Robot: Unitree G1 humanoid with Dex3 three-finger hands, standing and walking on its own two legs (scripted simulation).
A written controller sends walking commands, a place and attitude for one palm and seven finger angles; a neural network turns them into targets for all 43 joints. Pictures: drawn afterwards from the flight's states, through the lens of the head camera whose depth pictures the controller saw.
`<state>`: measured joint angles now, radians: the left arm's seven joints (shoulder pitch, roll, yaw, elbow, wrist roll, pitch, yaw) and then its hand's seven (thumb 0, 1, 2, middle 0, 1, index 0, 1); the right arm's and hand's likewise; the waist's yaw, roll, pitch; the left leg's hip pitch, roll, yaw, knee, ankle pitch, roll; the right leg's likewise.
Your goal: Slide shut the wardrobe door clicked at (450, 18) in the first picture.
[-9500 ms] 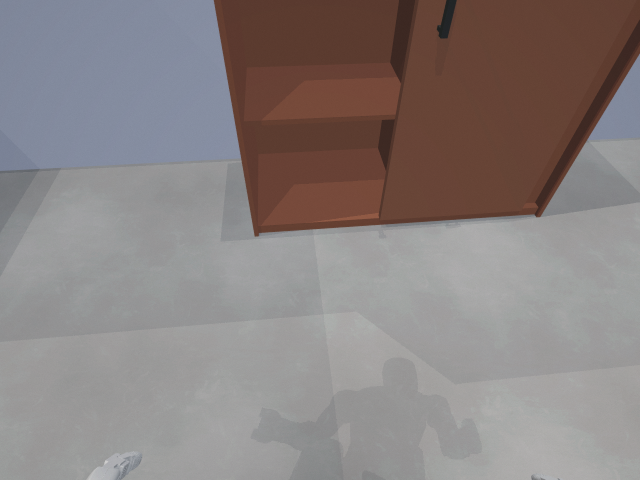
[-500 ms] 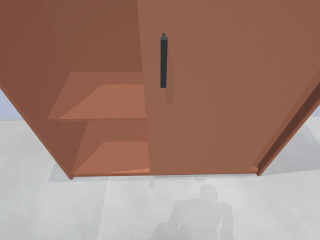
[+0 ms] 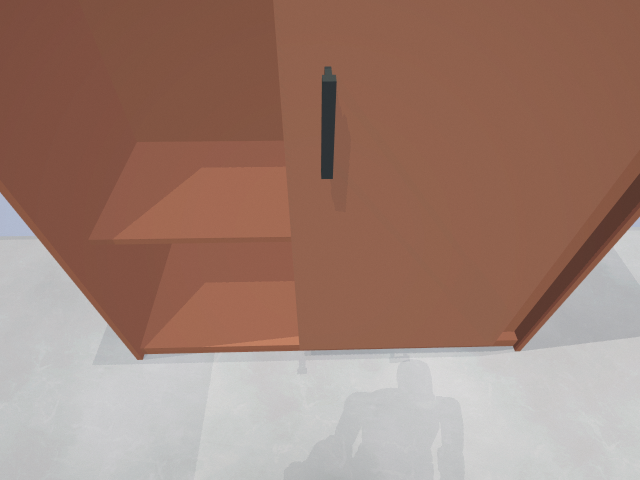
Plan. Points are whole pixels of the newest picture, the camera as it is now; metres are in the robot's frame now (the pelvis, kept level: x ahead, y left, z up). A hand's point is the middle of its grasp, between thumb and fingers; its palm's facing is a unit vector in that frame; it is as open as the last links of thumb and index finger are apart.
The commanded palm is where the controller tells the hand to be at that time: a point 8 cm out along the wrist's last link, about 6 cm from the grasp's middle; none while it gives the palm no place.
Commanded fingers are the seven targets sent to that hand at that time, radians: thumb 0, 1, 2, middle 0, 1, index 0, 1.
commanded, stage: shuffle to correct the standing spot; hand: right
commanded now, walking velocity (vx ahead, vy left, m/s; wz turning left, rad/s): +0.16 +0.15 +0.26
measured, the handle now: (327, 125) +0.60 +0.03 +0.13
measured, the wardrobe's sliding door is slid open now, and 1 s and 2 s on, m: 0.53 0.53 0.53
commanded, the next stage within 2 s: come to a stop and stand still in 0.84 s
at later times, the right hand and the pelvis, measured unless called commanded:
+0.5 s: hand out of the picture +0.04 -0.10 -0.18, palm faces +0.03 +0.98 -0.17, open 7.4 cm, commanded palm none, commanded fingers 0.00 -0.90 -0.90 0.20 0.30 0.20 0.30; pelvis +0.06 +0.07 +0.00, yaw +3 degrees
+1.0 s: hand (376, 421) +0.25 -0.07 -0.18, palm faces -0.08 +0.97 -0.21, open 7.3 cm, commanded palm none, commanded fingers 0.00 -0.90 -0.90 0.20 0.30 0.20 0.30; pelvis +0.19 +0.12 +0.00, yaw +5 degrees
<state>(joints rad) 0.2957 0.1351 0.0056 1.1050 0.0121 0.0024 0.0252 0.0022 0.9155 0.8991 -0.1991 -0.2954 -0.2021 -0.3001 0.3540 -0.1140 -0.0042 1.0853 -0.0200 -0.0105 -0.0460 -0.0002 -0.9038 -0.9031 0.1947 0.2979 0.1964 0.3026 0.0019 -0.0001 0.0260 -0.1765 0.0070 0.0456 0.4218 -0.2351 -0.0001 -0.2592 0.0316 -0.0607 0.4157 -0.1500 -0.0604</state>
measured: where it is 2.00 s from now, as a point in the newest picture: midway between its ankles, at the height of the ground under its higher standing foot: outside the picture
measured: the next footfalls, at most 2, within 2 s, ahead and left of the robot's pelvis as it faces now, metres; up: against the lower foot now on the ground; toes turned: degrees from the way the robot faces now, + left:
right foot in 0.66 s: +0.19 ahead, -0.02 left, +0.00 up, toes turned -6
left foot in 1.06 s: +0.29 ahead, +0.30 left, +0.00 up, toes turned +10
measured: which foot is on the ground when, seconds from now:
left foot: down 0.00-0.68, up 0.70-1.00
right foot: down 0.00-0.34, up 0.36-0.64, down 0.66-1.00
